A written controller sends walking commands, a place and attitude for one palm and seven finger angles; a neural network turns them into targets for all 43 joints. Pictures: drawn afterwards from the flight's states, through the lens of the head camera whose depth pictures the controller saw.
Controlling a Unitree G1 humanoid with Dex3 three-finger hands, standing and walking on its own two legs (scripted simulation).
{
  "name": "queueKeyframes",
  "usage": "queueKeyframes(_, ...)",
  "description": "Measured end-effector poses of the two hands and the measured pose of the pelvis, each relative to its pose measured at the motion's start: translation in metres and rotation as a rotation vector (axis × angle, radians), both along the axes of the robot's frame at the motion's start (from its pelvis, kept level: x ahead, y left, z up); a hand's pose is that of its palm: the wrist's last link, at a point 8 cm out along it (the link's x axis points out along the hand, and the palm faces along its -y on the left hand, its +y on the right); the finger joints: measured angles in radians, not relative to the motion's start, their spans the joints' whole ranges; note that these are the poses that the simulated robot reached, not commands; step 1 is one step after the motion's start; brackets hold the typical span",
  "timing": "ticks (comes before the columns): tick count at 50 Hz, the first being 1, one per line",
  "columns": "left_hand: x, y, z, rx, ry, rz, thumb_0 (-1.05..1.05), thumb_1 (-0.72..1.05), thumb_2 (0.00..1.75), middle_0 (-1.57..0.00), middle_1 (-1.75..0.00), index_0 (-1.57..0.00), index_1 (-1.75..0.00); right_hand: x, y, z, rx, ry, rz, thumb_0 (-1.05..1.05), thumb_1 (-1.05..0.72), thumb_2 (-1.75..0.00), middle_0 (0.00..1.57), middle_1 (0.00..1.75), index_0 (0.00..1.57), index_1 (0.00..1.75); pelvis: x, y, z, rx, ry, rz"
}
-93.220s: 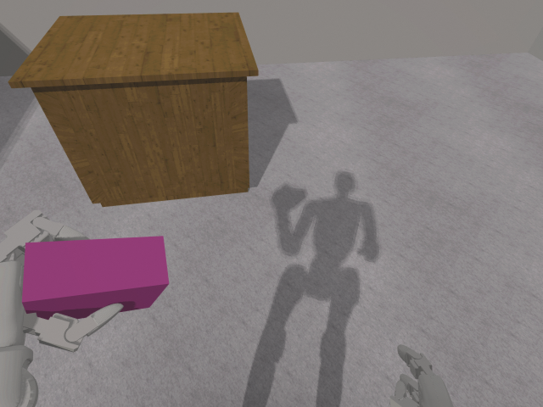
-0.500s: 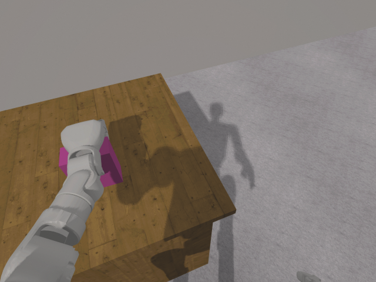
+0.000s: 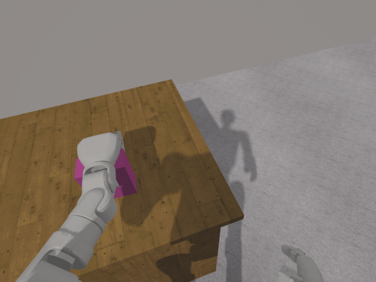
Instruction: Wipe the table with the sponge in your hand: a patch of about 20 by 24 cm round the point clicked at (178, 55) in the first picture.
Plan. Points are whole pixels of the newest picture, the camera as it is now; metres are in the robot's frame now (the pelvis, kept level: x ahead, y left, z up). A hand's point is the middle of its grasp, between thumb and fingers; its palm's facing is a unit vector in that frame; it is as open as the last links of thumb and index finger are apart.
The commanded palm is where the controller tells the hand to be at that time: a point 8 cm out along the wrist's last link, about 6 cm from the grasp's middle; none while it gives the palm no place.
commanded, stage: wipe back along the middle lane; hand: left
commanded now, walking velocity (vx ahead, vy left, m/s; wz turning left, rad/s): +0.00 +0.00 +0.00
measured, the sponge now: (111, 181) +0.35 +0.24 -0.01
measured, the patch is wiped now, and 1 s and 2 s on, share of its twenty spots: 0.50 0.70 0.75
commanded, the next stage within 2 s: slide across to the third lane in 0.92 s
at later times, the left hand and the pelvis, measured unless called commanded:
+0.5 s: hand (109, 179) +0.31 +0.21 +0.06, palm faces +0.06 -0.10 -0.99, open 9.9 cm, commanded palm +0.25 +0.19 +0.09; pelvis +0.00 +0.01 +0.00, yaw -1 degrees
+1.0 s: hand (114, 196) +0.27 +0.19 +0.06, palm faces +0.06 -0.10 -0.99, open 9.9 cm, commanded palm +0.23 +0.18 +0.09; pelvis -0.02 -0.01 +0.00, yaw -1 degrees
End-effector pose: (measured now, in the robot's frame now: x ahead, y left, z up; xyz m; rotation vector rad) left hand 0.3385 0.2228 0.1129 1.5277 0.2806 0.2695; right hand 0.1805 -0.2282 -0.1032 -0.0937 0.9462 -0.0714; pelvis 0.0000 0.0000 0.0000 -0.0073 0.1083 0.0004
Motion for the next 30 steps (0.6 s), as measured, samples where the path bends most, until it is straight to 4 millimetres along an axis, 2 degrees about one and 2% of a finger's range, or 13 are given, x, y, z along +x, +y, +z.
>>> queueKeyframes(19, -0.037, -0.009, 0.002, -0.066, -0.06, -0.013, 0.0, -0.49, 1.01, -0.68, -1.51, -0.74, -1.45, 0.028, 0.016, 0.022, 0.034, -0.119, 0.04, 0.01, -0.91, -0.9, 0.2, 0.29, 0.2, 0.3, 0.001, 0.008, -0.001, -0.001, -0.039, -0.015)
queueKeyframes(30, -0.061, -0.021, 0.002, -0.07, -0.068, -0.014, 0.01, -0.49, 1.02, -0.67, -1.52, -0.74, -1.44, 0.034, 0.026, 0.027, 0.071, -0.158, 0.076, 0.01, -0.91, -0.9, 0.2, 0.29, 0.2, 0.3, -0.006, 0.006, -0.002, 0.003, -0.06, -0.017)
